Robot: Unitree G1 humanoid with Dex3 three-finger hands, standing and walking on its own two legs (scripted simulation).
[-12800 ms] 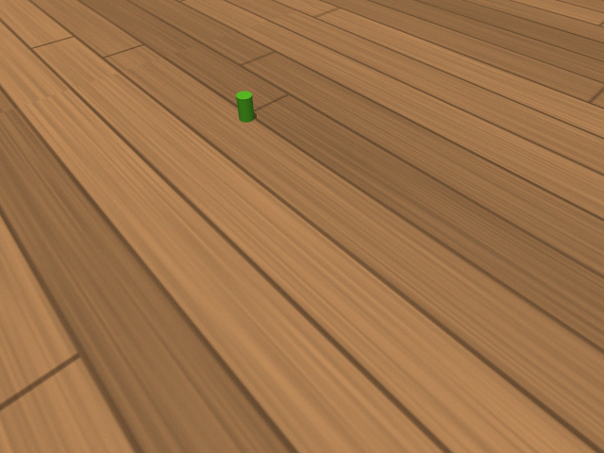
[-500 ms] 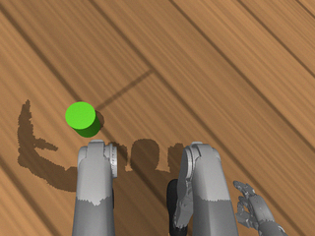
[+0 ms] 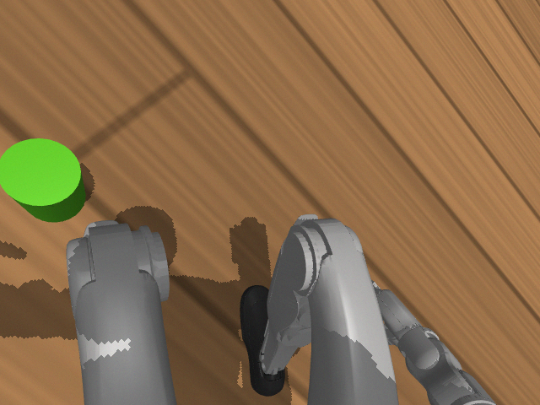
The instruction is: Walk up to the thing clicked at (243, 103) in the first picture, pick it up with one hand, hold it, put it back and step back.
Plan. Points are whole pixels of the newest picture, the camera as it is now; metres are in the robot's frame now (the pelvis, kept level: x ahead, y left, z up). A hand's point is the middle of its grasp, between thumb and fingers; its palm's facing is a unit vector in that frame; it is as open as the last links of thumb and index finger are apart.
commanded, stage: close in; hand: left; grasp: from the side
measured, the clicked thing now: (49, 185) +0.40 +0.26 -0.22
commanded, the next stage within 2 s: rest palm in 0.58 s
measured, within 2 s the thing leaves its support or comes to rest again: leaves its support in 1.04 s
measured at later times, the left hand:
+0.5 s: hand (13, 202) +0.36 +0.29 -0.17, palm faces +0.17 -0.99 -0.01, open 17.5 cm
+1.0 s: hand (33, 190) +0.38 +0.27 -0.19, palm faces +0.28 -0.96 -0.01, open 13.8 cm
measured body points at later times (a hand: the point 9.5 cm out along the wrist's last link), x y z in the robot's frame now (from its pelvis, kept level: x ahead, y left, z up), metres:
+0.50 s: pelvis -0.02 +0.01 -0.02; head +0.18 +0.18 +0.34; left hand +0.34 +0.34 -0.17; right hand +0.16 -0.24 -0.05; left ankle +0.08 +0.13 -0.26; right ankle +0.12 -0.13 -0.26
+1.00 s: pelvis -0.02 +0.01 -0.02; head +0.20 +0.20 +0.32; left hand +0.36 +0.32 -0.19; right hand +0.15 -0.23 -0.05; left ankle +0.08 +0.13 -0.26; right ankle +0.12 -0.13 -0.26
